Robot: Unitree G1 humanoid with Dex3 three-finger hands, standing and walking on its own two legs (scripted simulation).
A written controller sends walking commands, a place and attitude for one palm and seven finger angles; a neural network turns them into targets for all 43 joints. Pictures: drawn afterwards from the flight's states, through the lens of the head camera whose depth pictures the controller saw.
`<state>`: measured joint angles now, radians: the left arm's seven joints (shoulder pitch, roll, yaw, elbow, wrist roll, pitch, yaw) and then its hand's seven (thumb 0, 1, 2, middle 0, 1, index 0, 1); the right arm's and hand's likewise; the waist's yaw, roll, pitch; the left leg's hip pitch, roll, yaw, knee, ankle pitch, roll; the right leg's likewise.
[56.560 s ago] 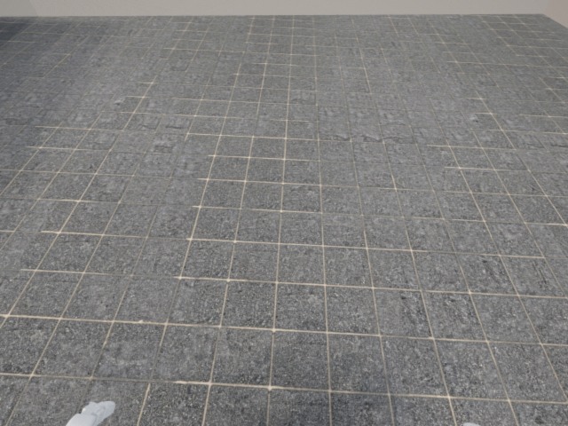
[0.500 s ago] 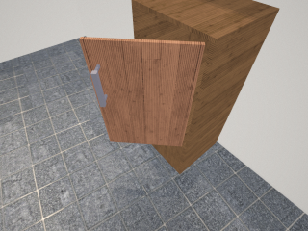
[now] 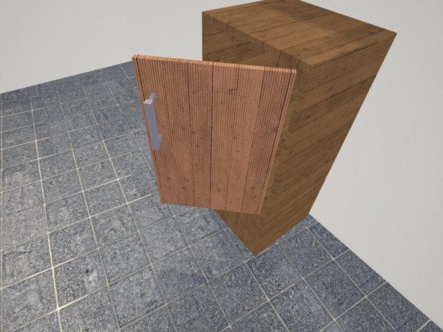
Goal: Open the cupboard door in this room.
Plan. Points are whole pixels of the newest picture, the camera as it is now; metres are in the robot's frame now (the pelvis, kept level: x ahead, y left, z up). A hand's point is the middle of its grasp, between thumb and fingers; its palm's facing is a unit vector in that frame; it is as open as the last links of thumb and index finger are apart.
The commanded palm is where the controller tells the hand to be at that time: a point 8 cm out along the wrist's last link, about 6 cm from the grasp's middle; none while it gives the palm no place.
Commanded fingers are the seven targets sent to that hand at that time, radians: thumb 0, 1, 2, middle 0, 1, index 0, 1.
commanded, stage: shuffle to correct the standing spot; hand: left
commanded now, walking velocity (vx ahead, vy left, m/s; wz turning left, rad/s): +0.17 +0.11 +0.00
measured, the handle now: (154, 122) +0.63 +0.23 +0.02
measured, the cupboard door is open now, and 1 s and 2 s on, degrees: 46 46 46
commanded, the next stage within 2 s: come to a stop and stand still in 0.42 s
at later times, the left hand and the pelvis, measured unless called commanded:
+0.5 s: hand out of the picture +0.10 +0.20 -0.17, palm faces +0.05 -0.98 -0.21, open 7.3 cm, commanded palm none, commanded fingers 0.00 0.90 0.90 -0.20 -0.30 -0.20 -0.30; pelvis +0.07 +0.03 +0.00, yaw -1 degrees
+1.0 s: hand out of the picture +0.12 +0.25 -0.18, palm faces -0.02 -0.98 -0.20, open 7.4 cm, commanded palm none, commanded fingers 0.00 0.90 0.90 -0.20 -0.30 -0.20 -0.30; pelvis +0.09 +0.07 -0.01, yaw -4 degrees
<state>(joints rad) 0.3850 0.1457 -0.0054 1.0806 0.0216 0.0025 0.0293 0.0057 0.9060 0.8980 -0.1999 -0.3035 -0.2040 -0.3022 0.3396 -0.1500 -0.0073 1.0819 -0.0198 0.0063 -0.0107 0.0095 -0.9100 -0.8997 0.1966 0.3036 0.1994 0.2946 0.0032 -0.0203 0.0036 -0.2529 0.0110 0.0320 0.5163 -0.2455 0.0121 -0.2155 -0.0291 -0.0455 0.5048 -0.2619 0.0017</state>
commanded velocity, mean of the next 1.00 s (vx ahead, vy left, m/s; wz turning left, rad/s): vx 0.03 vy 0.00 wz -0.02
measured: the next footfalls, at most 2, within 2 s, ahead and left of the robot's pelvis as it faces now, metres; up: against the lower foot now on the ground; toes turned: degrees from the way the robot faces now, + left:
left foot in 0.70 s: +0.24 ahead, +0.19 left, +0.00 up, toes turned +3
right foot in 1.06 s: +0.09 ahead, -0.04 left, +0.00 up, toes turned -7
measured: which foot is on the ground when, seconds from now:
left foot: down 0.00-0.42, up 0.44-0.68, down 0.70-1.00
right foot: down 0.00-0.72, up 0.74-1.00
